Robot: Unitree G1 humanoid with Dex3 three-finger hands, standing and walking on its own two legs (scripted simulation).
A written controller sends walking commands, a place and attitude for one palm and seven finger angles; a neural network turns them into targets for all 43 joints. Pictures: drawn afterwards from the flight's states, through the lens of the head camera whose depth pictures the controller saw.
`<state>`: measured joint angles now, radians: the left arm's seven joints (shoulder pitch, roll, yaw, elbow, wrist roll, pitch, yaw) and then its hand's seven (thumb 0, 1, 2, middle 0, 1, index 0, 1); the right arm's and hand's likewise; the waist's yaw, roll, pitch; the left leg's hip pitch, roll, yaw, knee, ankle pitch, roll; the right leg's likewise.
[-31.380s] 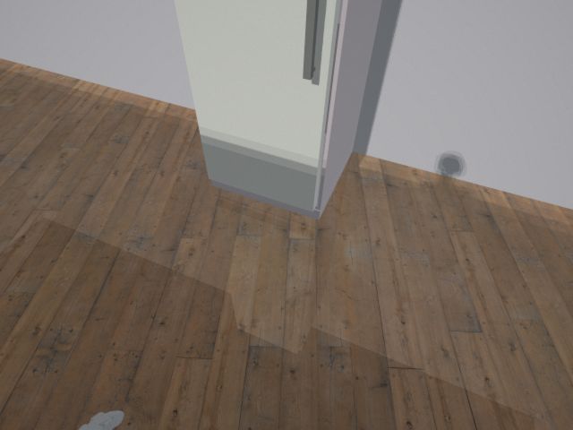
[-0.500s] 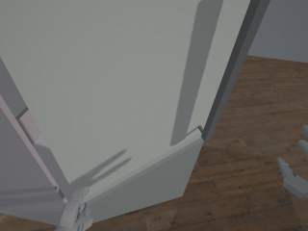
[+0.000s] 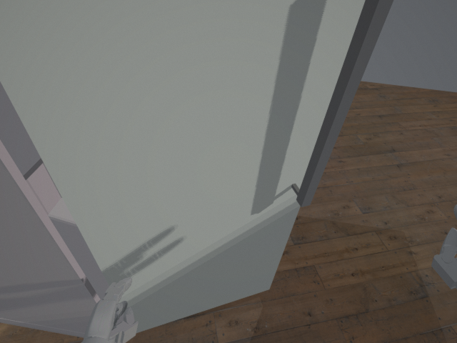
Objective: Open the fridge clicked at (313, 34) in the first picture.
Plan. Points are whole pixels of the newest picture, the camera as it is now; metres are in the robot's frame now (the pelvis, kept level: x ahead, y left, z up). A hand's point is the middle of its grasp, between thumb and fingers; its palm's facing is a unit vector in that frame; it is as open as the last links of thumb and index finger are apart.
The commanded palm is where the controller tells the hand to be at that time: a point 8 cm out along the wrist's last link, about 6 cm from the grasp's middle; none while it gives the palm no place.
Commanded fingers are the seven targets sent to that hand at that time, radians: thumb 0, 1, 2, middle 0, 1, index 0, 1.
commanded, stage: step back with the hand held close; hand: right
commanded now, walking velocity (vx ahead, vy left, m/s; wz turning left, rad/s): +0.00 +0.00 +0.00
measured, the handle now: (328, 109) +0.47 -0.19 +0.21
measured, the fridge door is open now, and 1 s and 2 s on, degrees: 63 63 63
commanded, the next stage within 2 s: stop stepping back and stand still in 1.30 s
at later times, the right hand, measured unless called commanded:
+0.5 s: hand out of the picture +0.17 -0.29 +0.15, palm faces +0.35 +0.80 -0.48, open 7.4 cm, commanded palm +0.10 -0.33 +0.17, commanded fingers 0.00 -0.90 -0.90 0.20 0.30 0.20 0.30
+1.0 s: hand out of the picture +0.09 -0.33 +0.17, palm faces +0.47 +0.79 -0.40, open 7.4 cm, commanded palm +0.01 -0.36 +0.17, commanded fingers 0.00 -0.90 -0.90 0.20 0.30 0.20 0.30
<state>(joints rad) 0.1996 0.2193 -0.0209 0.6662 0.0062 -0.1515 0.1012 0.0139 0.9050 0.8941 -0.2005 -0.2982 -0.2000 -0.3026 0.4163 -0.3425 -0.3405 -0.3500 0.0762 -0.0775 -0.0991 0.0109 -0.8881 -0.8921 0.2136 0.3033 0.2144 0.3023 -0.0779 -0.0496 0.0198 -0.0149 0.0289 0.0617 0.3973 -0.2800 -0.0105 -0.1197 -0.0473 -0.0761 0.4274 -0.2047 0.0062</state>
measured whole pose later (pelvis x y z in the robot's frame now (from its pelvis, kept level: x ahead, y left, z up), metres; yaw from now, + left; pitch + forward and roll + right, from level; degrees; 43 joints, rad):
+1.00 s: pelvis -0.12 -0.06 -0.01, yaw -1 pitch +0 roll +5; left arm 0.21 0.17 0.00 0.61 0.01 -0.14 0.07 0.01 0.91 0.89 -0.20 -0.30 -0.20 -0.30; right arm 0.43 -0.42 -0.46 -0.50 0.03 -0.24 -0.15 0.01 -0.89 -0.89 0.22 0.30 0.22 0.30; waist 0.00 -0.02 0.04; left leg -0.34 -0.08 0.02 0.90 -0.46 0.00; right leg -0.43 -0.03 0.00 0.49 -0.07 -0.08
